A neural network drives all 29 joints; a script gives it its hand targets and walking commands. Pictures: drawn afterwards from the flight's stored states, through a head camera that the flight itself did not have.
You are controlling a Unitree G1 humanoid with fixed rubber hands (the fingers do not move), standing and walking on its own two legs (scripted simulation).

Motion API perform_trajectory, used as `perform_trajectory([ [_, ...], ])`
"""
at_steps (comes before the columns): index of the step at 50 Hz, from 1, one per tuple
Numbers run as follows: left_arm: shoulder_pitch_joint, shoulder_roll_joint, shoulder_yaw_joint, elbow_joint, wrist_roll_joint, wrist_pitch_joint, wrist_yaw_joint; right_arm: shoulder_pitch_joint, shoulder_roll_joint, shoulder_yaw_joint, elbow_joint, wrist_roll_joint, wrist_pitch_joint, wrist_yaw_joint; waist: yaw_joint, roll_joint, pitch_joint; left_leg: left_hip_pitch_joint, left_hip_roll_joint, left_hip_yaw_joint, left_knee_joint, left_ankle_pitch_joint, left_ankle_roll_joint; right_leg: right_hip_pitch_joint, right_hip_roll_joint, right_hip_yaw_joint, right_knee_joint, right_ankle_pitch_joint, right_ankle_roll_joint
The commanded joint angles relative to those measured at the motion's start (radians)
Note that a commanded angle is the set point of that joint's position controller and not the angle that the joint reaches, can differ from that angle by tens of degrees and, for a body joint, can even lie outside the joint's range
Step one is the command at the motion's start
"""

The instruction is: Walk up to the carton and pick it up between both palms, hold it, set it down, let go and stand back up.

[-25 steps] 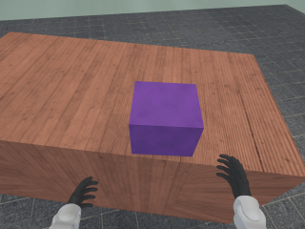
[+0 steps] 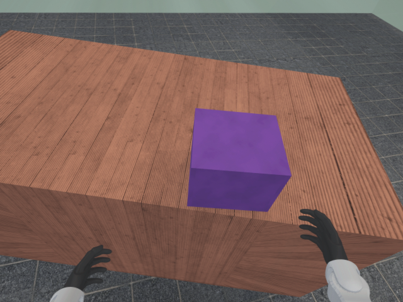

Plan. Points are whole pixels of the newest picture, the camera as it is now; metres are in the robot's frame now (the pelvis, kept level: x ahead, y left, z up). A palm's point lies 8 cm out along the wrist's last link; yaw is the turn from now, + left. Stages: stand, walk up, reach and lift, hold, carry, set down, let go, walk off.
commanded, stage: stand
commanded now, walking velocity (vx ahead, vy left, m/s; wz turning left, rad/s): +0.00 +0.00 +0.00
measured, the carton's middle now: (231, 160) +0.41 -0.06 +0.02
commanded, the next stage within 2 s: none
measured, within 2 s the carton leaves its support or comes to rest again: neither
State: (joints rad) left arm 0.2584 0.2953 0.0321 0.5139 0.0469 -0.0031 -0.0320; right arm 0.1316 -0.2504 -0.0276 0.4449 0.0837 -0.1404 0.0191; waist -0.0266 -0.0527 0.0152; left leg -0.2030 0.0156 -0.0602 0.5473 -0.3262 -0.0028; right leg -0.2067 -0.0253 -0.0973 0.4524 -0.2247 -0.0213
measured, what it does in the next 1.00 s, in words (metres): stands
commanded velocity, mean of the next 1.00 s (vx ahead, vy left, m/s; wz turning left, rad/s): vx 0.00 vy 0.00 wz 0.00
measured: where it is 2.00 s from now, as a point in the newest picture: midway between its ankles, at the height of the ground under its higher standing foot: outside the picture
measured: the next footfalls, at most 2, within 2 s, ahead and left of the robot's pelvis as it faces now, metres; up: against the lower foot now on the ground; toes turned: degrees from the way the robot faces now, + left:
none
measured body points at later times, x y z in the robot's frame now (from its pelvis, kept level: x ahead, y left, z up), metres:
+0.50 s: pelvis +0.00 +0.01 +0.00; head +0.00 +0.03 +0.45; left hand +0.15 +0.26 -0.10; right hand +0.22 -0.25 +0.00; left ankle -0.02 +0.12 -0.74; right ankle +0.01 -0.13 -0.74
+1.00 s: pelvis -0.01 +0.01 +0.00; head -0.01 +0.02 +0.45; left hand +0.14 +0.27 -0.09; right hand +0.22 -0.25 +0.00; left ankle -0.02 +0.12 -0.74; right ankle +0.01 -0.13 -0.74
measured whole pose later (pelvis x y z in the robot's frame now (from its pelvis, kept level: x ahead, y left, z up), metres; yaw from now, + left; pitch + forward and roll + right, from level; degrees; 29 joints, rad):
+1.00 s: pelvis -0.01 +0.01 +0.00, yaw +0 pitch -1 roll -2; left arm 0.26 0.30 0.03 0.61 0.05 -0.02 -0.04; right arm 0.13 -0.28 -0.03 0.44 0.08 -0.17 -0.01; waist -0.03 0.00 0.01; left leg -0.20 0.00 -0.06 0.55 -0.32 0.01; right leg -0.21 -0.04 -0.10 0.45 -0.22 -0.01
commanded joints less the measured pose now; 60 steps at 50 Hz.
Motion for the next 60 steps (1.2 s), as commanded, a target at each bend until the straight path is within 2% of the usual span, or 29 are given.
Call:
perform_trajectory([
  [1,-0.034,0.195,0.090,-0.008,-0.023,-0.045,-0.014,0.032,-0.239,-0.057,-0.017,-0.125,0.070,-0.031,0.055,0.276,-0.091,-0.042,0.058,-0.056,-0.092,0.211,0.041,0.058,-0.078,0.123,-0.035,0.094,-0.009],
  [11,-0.033,0.195,0.085,0.034,-0.024,-0.053,-0.015,0.035,-0.246,-0.066,-0.018,-0.119,0.073,-0.035,0.053,0.283,-0.073,-0.046,0.055,-0.062,-0.103,0.193,0.037,0.055,-0.091,0.120,-0.038,0.091,-0.016],
  [29,-0.040,0.211,0.089,0.059,-0.032,-0.059,-0.019,0.045,-0.262,-0.076,-0.025,-0.108,0.070,-0.040,0.048,0.243,-0.058,-0.039,0.066,-0.068,-0.113,0.130,0.043,0.034,-0.099,0.133,-0.045,0.067,-0.023],
  [60,-0.055,0.217,0.091,0.079,-0.046,-0.056,-0.018,0.056,-0.279,-0.079,-0.017,-0.100,0.070,-0.045,0.040,0.245,-0.071,-0.007,0.084,-0.073,-0.118,0.197,0.049,0.032,-0.105,0.139,-0.029,0.111,-0.033],
])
